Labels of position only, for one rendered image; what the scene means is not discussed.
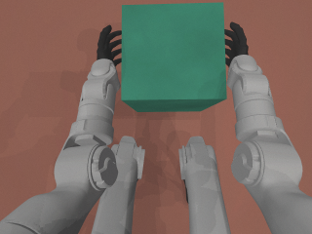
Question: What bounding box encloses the left robot forearm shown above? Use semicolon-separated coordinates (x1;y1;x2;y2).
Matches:
54;58;121;175

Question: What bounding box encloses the left robot upper arm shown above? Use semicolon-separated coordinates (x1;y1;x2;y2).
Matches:
0;143;118;234

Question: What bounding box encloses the left robot hand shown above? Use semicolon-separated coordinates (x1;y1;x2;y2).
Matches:
97;24;122;66

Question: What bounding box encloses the right robot hand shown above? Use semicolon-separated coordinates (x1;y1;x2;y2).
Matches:
224;21;249;68

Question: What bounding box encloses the right robot thigh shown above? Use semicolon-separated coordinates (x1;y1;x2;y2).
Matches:
178;141;231;234

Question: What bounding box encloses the carton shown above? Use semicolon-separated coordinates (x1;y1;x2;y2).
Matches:
121;2;227;112

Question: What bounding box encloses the right robot forearm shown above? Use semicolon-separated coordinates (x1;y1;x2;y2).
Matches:
226;55;303;175

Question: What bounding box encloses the left robot shin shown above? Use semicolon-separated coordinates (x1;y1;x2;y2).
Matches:
111;136;137;156

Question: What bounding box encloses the right robot upper arm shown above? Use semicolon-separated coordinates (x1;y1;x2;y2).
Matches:
231;139;312;234

